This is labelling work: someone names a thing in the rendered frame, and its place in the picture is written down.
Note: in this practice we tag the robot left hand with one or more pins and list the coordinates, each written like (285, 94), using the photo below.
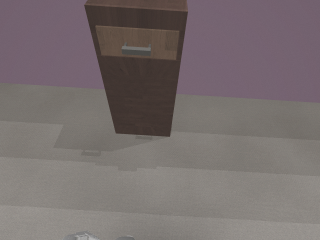
(82, 235)

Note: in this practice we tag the cabinet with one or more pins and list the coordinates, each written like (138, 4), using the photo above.
(141, 92)

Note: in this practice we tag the drawer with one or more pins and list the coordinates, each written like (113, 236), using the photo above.
(164, 43)

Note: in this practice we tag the handle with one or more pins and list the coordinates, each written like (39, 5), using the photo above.
(140, 51)

